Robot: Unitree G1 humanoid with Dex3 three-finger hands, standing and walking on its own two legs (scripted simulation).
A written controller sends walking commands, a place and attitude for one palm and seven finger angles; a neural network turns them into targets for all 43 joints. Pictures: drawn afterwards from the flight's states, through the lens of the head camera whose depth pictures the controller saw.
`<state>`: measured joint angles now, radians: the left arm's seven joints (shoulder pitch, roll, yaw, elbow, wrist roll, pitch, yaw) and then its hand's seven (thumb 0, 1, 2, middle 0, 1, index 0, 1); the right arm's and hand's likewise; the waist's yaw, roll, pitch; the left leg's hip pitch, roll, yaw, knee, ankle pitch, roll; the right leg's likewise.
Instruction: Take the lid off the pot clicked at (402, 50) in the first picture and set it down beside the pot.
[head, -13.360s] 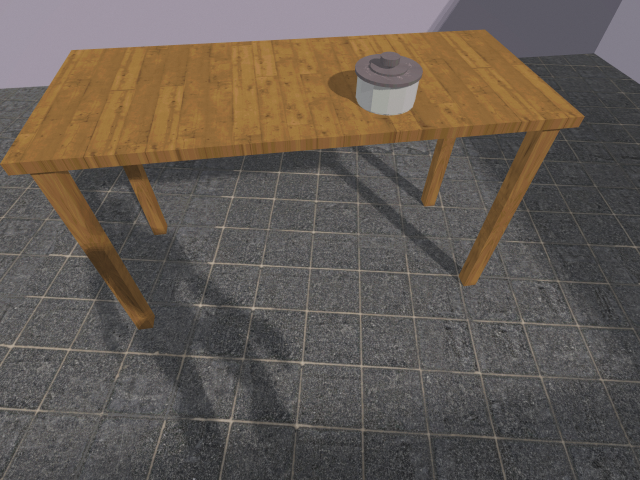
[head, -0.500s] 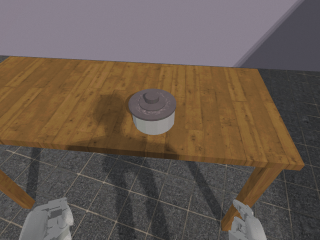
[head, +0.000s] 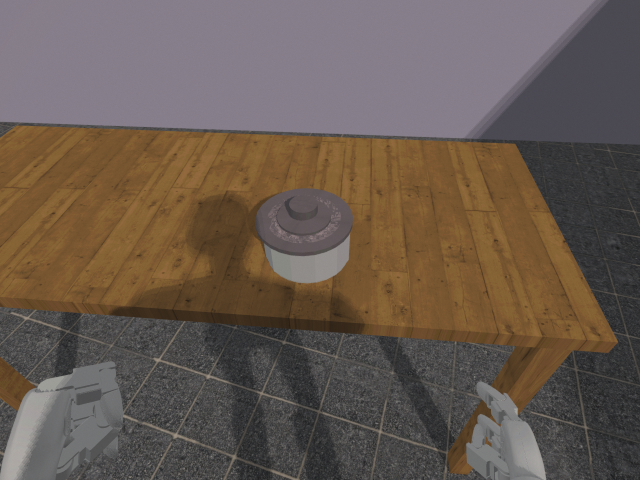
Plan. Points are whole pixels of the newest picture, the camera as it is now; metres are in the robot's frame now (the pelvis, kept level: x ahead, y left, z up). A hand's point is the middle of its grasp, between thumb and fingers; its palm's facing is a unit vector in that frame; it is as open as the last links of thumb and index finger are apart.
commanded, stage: raise the hand higher, near the body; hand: left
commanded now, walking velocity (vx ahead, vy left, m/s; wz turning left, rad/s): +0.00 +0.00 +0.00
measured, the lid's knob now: (303, 207) +0.50 +0.09 +0.08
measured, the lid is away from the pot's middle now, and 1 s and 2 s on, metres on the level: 0.00 0.00 0.00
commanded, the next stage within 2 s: reach forward and open the fingers in 0.28 s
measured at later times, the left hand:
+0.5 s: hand (114, 364) +0.19 +0.24 +0.12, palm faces +0.25 -0.56 -0.79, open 3.0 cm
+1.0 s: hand (95, 333) +0.21 +0.27 +0.13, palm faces -0.15 -0.04 -0.99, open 5.5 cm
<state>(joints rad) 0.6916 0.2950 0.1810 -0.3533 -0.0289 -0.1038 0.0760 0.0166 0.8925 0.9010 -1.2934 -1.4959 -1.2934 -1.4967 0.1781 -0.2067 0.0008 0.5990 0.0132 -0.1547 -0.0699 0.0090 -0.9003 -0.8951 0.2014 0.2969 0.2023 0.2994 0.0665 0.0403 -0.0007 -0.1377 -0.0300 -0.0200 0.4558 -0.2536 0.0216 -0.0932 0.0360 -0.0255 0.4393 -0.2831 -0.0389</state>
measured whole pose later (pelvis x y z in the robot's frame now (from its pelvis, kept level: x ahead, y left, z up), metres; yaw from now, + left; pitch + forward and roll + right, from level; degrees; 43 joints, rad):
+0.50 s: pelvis +0.00 +0.00 +0.00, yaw -1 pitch -1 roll +0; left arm 0.54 0.42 0.18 -0.50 0.36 0.02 0.13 0.01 0.86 0.92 -1.29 -1.46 -1.29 -1.47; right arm 0.18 -0.24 0.03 0.56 0.00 -0.02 -0.03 0.01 -0.90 -0.89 0.20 0.30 0.20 0.30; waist 0.08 0.07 -0.01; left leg -0.22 -0.03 -0.01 0.50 -0.27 0.02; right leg -0.19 0.03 -0.02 0.50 -0.30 -0.04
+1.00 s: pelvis -0.02 +0.01 +0.00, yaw +1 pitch -1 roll +0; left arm 0.20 0.68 0.10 -0.28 0.72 0.08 -0.26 0.00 0.18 1.32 -1.06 -0.70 -1.06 -0.70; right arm 0.10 -0.29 0.03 0.54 0.05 0.10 0.00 0.01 -0.90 -0.90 0.20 0.30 0.20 0.30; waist 0.06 0.13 0.00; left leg -0.22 -0.04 -0.03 0.46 -0.22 0.03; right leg -0.18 0.02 -0.04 0.45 -0.26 -0.03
